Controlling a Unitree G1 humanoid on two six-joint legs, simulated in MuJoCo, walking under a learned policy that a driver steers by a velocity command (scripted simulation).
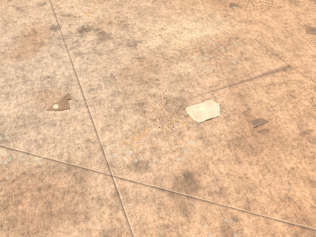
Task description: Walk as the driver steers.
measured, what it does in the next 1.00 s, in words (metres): walks ahead, turning right: right foot, then left foot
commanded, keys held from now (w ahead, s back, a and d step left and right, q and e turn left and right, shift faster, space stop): w+e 0.22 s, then e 0.78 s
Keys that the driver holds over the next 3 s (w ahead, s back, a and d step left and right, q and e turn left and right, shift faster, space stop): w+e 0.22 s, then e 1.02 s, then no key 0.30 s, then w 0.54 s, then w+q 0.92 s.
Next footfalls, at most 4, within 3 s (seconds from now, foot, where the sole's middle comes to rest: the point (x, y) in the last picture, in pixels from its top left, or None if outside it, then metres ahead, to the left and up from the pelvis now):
0.24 right None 0.30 -0.16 -0.78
0.72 left None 0.49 0.00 -0.78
1.12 right None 0.29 -0.19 -0.78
1.56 left None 0.46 -0.02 -0.78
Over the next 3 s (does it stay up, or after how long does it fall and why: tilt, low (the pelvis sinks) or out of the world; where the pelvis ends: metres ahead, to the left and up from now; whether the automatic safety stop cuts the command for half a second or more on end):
stays up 0.77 -0.55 -0.01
